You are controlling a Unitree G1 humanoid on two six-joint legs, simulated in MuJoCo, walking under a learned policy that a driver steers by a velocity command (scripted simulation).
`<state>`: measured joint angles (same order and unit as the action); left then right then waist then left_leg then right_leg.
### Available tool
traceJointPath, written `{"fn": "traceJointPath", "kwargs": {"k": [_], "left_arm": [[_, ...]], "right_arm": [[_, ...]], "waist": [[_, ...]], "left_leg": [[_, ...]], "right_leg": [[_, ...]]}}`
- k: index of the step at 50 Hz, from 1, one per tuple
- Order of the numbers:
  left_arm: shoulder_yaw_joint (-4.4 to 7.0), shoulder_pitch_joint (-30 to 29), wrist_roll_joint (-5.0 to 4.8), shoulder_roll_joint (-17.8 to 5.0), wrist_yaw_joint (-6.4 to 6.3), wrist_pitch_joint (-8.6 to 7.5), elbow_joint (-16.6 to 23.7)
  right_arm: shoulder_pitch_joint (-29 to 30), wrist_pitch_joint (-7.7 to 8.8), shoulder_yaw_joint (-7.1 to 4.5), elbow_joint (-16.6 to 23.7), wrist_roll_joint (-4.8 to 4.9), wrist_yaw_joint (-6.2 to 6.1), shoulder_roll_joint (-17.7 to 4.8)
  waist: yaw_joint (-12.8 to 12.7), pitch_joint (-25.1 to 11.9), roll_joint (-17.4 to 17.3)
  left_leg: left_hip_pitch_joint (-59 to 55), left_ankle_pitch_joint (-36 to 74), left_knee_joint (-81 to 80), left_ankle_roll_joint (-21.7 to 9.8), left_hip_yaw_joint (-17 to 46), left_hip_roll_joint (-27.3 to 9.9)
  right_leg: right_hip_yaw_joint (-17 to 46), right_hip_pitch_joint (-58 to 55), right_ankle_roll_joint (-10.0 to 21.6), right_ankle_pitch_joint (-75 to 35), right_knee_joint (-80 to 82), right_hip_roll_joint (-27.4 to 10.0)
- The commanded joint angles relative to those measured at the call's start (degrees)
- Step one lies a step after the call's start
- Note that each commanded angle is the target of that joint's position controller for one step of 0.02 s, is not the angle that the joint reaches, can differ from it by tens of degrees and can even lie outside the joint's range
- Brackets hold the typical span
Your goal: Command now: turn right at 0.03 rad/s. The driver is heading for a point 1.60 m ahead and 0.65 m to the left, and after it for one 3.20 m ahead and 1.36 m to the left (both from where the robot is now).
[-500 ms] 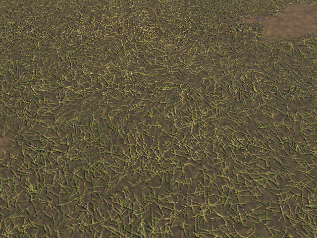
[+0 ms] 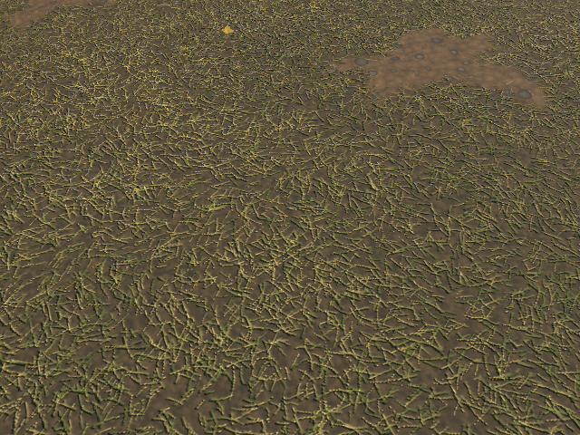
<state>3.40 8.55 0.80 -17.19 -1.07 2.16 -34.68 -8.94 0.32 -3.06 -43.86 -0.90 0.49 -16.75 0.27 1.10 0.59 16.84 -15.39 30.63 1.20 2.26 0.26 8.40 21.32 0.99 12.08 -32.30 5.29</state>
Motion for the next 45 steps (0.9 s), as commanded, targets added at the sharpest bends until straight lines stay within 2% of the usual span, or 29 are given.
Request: {"fn": "traceJointPath", "kwargs": {"k": [1, 2, 3, 4, 5, 7, 11, 14, 16, 17, 18, 19, 20, 21, 22, 25, 28, 29, 30, 31, 32, 33, 34, 35, 36, 37, 40, 43, 45], "left_arm": [[0.44, 6.8, 1.41, -3.0, 0.14, -1.43, 1.8], [0.81, 4.2, 1.73, -5.0, -0.19, -1.69, 1.0], [1.24, 0.8, 1.51, -6.0, -0.26, -1.76, 0.8], [1.41, -0.5, 1.27, -5.8, -0.53, -1.57, 0.6], [1.51, -0.6, 1.15, -5.8, -0.74, -1.45, 1.0], [1.54, 0.2, 0.65, -5.2, -0.89, -1.97, 0.5], [2.10, 0.5, 0.25, -4.1, -0.96, -3.10, 0.1], [2.83, 1.6, -0.10, -4.3, -0.60, -3.42, -0.1], [3.59, 3.1, -0.10, -5.7, -0.50, -3.29, -0.3], [3.97, 4.8, 0.09, -6.8, -0.60, -3.05, -0.7], [4.25, 5.8, 0.37, -8.2, -0.71, -2.98, -0.9], [3.94, 5.0, 0.59, -7.8, -1.08, -3.24, -0.1], [3.42, 4.7, 0.64, -7.2, -1.39, -3.54, 0.6], [3.21, 2.3, 0.30, -7.0, -1.64, -3.65, 1.0], [3.40, 0.0, -0.24, -7.8, -1.64, -3.55, 0.9], [3.95, -1.7, -0.32, -9.4, -1.65, -2.30, 0.5], [4.25, -0.6, -1.29, -10.1, -1.23, -1.65, -0.1], [4.18, -0.9, -1.95, -10.0, -1.08, -1.56, -0.3], [3.86, 0.4, -2.38, -8.6, -0.92, -1.63, -1.1], [3.29, 3.6, -1.55, -6.0, -0.58, -1.65, -2.2], [1.95, 3.3, 1.85, -2.6, -0.29, -1.56, 0.4], [2.67, -4.3, 0.72, -5.6, -0.91, -2.02, 2.2], [3.09, -5.5, -0.82, -6.9, -1.32, -1.88, 2.0], [3.33, -4.5, -0.75, -7.1, -1.76, -1.67, 1.1], [3.53, -3.7, -0.17, -7.2, -2.21, -1.49, -0.2], [3.62, -2.6, 0.13, -7.2, -2.23, -1.42, -0.7], [2.99, -1.6, -0.53, -5.2, -1.54, -1.82, -1.7], [2.24, -4.4, -0.64, -3.9, -1.28, -2.15, -1.4], [2.08, -5.3, -0.79, -3.9, -0.90, -2.43, -1.5]], "right_arm": [[5.0, 1.16, -0.05, 4.4, -2.20, 0.49, -6.5], [8.0, 1.36, 0.32, 5.8, -1.47, 0.60, -4.5], [5.4, 1.51, 0.15, 5.0, -0.89, 0.55, -4.9], [3.5, 1.70, -0.30, 4.6, -0.28, 0.49, -7.3], [3.3, 1.82, -0.68, 4.7, 0.21, 0.27, -8.9], [1.8, 1.48, -0.79, 5.1, 0.72, -0.40, -9.0], [0.0, 0.14, -1.74, 7.2, 1.44, -1.31, -9.6], [0.1, -0.84, -2.24, 9.4, 1.84, -1.55, -9.2], [0.4, -1.21, -2.26, 10.9, 2.01, -1.43, -8.2], [0.2, -1.33, -2.07, 11.5, 2.07, -1.35, -7.1], [-0.6, -1.42, -1.91, 11.9, 2.10, -1.14, -6.2], [-0.5, -1.54, -2.51, 12.1, 1.87, -0.91, -7.3], [-0.4, -1.75, -3.45, 12.1, 1.81, -0.66, -9.0], [-1.3, -2.22, -3.63, 11.5, 2.19, -0.52, -8.5], [-1.7, -2.75, -3.08, 11.3, 2.37, -0.43, -6.7], [0.0, -3.24, -1.88, 12.5, 2.25, 0.42, -4.1], [-1.1, -3.29, -2.53, 13.3, 2.52, 1.34, -5.8], [-3.5, -3.37, -2.88, 12.7, 2.33, 1.37, -5.9], [-5.9, -3.45, -3.44, 11.8, 1.99, 0.98, -6.5], [-7.1, -3.27, -4.49, 12.1, 1.71, 0.29, -9.8], [-7.2, -2.81, -5.72, 14.7, 1.18, -0.71, -17.4], [-8.7, -1.30, -5.28, 15.3, -1.38, 0.15, -16.7], [-6.8, -0.19, -4.70, 14.7, -1.61, 0.43, -15.2], [-4.0, 0.18, -4.34, 14.4, -0.28, 0.09, -13.4], [-1.9, -0.04, -3.67, 14.6, 0.86, -0.45, -11.4], [-0.2, -0.38, -3.24, 14.8, 1.35, -0.96, -10.8], [-1.0, -0.84, -2.77, 14.8, 0.98, -2.02, -9.6], [-2.6, -1.29, -3.22, 14.3, 1.43, -2.66, -10.3], [-2.5, -1.67, -3.58, 14.4, 1.34, -2.78, -10.9]], "waist": [[-6.9, -3.8, -12.0], [-5.5, -1.4, -9.8], [-3.0, -1.1, -8.6], [-2.2, -0.3, -8.5], [-2.1, 1.0, -9.7], [-1.8, 1.4, -9.5], [-0.4, -1.4, -7.6], [-0.4, -3.4, -4.6], [-0.6, -4.3, 0.5], [-0.8, -4.7, 4.8], [-0.7, -5.3, 10.7], [-1.4, -5.9, 13.6], [-1.5, -5.8, 8.8], [-0.2, -5.2, 5.0], [0.7, -3.9, 4.5], [-0.5, -4.1, 7.7], [-0.8, -6.8, 8.9], [0.6, -7.3, 8.0], [1.2, -7.4, 6.2], [0.5, -5.8, -2.8], [-1.5, -4.5, -21.5], [4.5, -8.8, -15.9], [3.1, -6.1, -10.8], [1.2, -4.2, -8.3], [0.3, -4.1, -6.8], [-0.8, -4.5, -7.1], [-1.0, -7.0, -7.1], [0.4, -6.7, -7.4], [0.9, -6.2, -8.5]], "left_leg": [[1.7, 10.6, -13.4, -10.8, 17.5, -15.6], [5.5, 0.1, -14.2, -9.4, 15.3, -11.7], [5.8, -5.6, -13.9, -6.7, 12.7, -8.6], [6.6, -7.7, -14.1, -5.5, 12.4, -7.6], [6.9, -7.8, -14.4, -5.5, 13.6, -7.8], [5.7, -4.7, -13.4, -6.0, 14.7, -7.7], [1.5, 5.7, -8.7, -8.4, 17.6, -7.5], [2.7, 9.4, -4.6, -8.1, 17.8, -5.5], [7.0, 7.0, 0.7, -5.7, 14.1, -2.3], [10.7, 3.0, 6.3, -3.7, 10.1, 0.4], [14.3, -4.1, 14.0, -1.8, 4.8, 3.0], [17.3, -19.2, 26.8, -0.2, 2.0, 2.1], [18.8, -21.8, 36.7, 0.9, 2.6, 0.2], [18.4, -19.3, 38.9, 1.4, 3.2, -1.4], [18.0, -15.9, 34.9, 1.7, 2.4, -2.8], [10.0, -11.1, 23.9, 2.2, -2.8, -3.1], [4.0, -6.0, 11.7, 0.8, -5.7, -1.8], [0.1, -0.9, 5.2, -0.4, -7.4, -0.5], [-4.8, 2.7, -0.4, -1.9, -7.5, 1.3], [-10.9, 14.8, -5.8, -4.6, 0.6, -2.3], [-16.7, 36.9, -7.3, -13.5, 25.3, -19.1], [-11.4, 33.5, -10.6, -21.9, 31.1, -23.1], [-9.9, 26.6, -11.2, -20.2, 26.3, -20.0], [-9.0, 21.7, -10.8, -16.8, 22.5, -16.8], [-8.8, 20.4, -10.3, -14.5, 20.3, -14.7], [-6.9, 22.5, -10.2, -13.7, 18.3, -13.1], [-8.4, 23.8, -9.9, -13.7, 16.7, -11.1], [-10.6, 19.2, -9.5, -13.6, 18.6, -10.4], [-9.4, 15.1, -9.7, -13.9, 20.5, -10.1]], "right_leg": [[-0.1, -5.5, -0.9, 10.9, 2.4, -4.2], [-0.4, -10.3, -1.8, 4.8, 4.8, -5.6], [-0.8, -11.6, -1.7, 1.8, 4.6, -4.8], [-1.2, -12.4, -1.3, 0.8, 3.8, -4.7], [-1.6, -11.6, -1.2, 0.6, 3.7, -5.0], [-3.1, -9.8, -1.1, 1.2, 3.3, -4.7], [-5.5, -7.3, -1.4, 0.4, 1.5, -4.3], [-5.4, -9.4, -0.3, -1.4, 1.9, -5.5], [-2.3, -12.8, 2.2, -2.8, 4.9, -9.4], [2.3, -15.4, 5.1, -4.6, 8.0, -13.9], [9.7, -17.4, 9.9, -10.1, 11.6, -21.7], [15.2, -17.5, 15.2, -18.1, 13.0, -29.0], [15.0, -16.2, 17.2, -22.8, 13.0, -30.6], [10.3, -14.8, 15.4, -22.1, 12.3, -28.4], [5.1, -13.6, 12.8, -19.7, 12.5, -25.3], [-5.2, -10.3, 10.2, -20.3, 11.8, -20.4], [-7.2, -12.1, 9.5, -19.6, 8.8, -21.9], [-8.4, -11.2, 8.2, -17.1, 6.4, -21.8], [-10.5, -8.5, 5.6, -11.7, 2.5, -20.4], [-15.4, -0.6, 0.8, -0.8, -7.4, -16.6], [-17.2, 17.3, -5.5, 27.5, -26.5, -8.4], [-6.2, 18.9, -5.4, 29.3, -36.0, -5.4], [-4.4, 19.9, -4.5, 24.4, -38.6, -6.3], [-4.0, 20.5, -4.0, 18.8, -37.2, -7.2], [-3.4, 20.0, -4.2, 14.9, -35.9, -7.8], [-3.7, 17.4, -4.7, 11.8, -35.8, -7.3], [-4.0, 14.6, -5.6, 7.4, -32.7, -5.5], [-3.3, 13.8, -6.3, 6.4, -22.3, -4.8], [-2.9, 11.2, -6.3, 7.0, -17.1, -4.2]]}}
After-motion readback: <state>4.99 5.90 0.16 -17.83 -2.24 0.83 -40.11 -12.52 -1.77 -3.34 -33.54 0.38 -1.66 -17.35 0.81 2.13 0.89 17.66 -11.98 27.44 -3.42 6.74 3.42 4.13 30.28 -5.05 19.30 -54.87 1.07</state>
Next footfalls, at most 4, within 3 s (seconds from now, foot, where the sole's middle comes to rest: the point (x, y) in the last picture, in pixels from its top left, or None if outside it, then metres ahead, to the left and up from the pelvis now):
0.62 left None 0.01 0.15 -0.77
1.10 right None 0.12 -0.04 -0.77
1.42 left None -0.06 0.16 -0.77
2.74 left None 0.30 0.40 -0.77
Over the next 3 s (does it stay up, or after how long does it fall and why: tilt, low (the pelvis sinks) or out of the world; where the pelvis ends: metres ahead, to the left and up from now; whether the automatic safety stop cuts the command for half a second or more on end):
stays up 0.31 0.30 0.02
